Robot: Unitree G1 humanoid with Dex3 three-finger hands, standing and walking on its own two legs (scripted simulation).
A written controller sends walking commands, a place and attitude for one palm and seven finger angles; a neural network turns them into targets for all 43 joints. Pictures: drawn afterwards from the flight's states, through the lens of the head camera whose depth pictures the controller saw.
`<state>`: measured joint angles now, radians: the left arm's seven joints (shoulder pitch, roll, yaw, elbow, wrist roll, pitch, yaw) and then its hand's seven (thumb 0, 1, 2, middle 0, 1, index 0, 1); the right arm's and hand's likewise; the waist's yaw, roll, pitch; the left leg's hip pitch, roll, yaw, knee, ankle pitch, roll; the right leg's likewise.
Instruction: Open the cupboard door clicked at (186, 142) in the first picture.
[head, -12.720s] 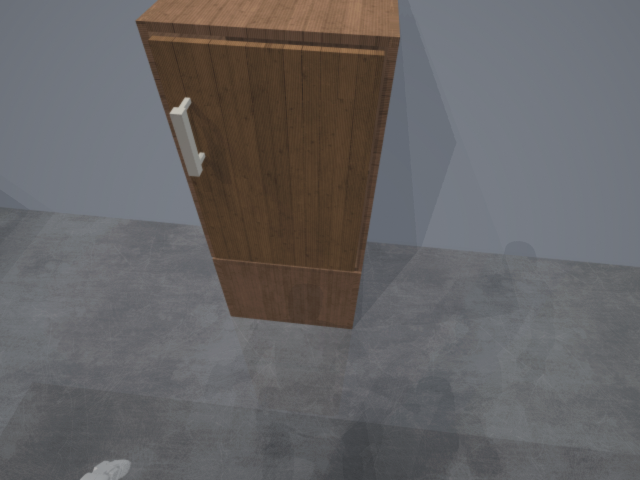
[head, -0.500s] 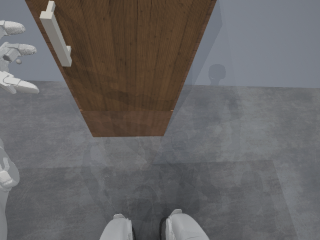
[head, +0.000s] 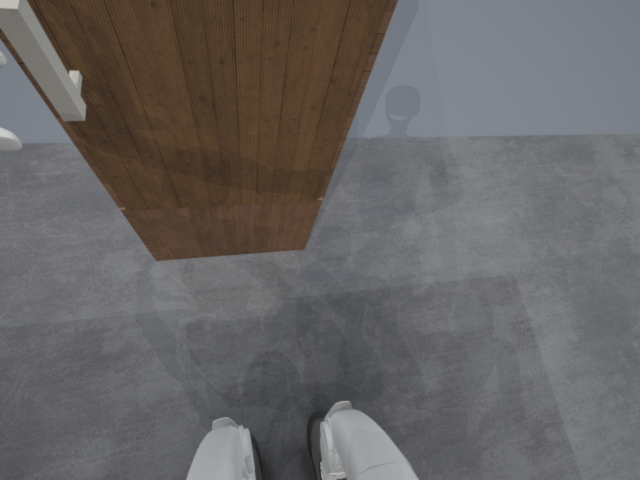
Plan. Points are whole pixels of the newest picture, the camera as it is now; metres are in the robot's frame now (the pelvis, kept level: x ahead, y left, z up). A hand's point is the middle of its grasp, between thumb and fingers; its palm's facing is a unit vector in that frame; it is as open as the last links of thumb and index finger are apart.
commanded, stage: move the hooked fingers beside the handle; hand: left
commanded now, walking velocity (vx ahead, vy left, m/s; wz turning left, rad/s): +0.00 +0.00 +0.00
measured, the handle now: (47, 49) +0.57 +0.23 +0.09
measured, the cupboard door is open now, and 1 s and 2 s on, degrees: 0 0 0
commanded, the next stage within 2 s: slide the fingers in behind the handle in 0.52 s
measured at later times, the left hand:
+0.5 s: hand out of the picture +0.52 +0.29 +0.09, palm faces +0.02 -1.00 -0.01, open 14.0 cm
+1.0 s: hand (4, 85) +0.52 +0.26 +0.09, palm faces +0.01 -1.00 -0.01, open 13.9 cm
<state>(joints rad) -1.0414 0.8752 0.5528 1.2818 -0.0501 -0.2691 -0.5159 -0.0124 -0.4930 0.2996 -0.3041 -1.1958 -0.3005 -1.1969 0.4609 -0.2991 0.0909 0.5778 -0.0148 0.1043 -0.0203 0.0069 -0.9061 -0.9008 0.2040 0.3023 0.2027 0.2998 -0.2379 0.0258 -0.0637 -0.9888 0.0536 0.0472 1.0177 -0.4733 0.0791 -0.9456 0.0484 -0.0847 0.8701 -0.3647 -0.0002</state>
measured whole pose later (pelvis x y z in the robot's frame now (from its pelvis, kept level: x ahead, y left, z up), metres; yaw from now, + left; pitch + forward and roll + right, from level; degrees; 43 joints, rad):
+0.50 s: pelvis +0.00 +0.00 +0.00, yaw +1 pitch +24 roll -6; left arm -1.03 0.82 0.50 1.27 -0.07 -0.29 -0.50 -0.01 -0.49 0.30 -0.30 -1.20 -0.30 -1.20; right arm 0.40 -0.30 0.09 0.57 -0.01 0.11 -0.02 0.01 -0.91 -0.90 0.20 0.30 0.20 0.30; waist -0.22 0.02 -0.07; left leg -0.97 0.05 0.03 1.02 -0.48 0.08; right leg -0.92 0.04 -0.10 0.87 -0.38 0.00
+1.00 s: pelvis +0.00 +0.00 +0.00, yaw +1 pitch +24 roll -6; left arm -1.04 0.77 0.48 1.26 -0.06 -0.30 -0.43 -0.01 -0.49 0.30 -0.30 -1.20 -0.30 -1.20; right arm 0.44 -0.30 0.08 0.59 -0.02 0.10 -0.01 0.01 -0.91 -0.90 0.20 0.30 0.20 0.30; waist -0.23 0.03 -0.07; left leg -0.97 0.05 0.03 1.02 -0.47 0.07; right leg -0.93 0.04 -0.09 0.88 -0.37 -0.01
